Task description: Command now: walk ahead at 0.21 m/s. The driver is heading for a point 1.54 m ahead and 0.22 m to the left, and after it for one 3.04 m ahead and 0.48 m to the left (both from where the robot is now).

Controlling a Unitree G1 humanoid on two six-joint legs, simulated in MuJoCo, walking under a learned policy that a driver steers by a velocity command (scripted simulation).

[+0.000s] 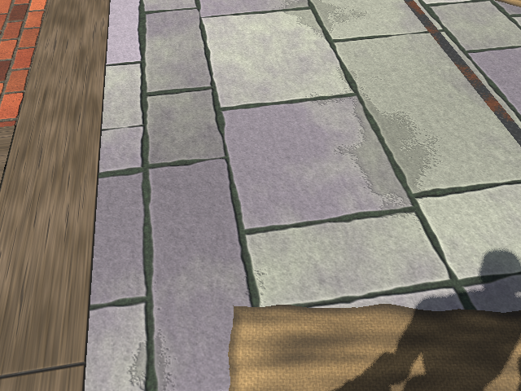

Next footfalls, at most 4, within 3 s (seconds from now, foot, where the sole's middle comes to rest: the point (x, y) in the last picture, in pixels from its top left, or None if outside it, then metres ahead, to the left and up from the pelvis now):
0.60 left None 0.43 0.10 -0.77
1.16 right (319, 312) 0.75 -0.13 -0.77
1.70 left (226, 238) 1.02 0.14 -0.77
2.22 right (246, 160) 1.38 0.08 -0.77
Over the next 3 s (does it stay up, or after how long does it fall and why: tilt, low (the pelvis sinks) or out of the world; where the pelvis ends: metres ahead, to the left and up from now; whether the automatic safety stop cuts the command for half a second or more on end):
stays up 1.54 0.31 0.01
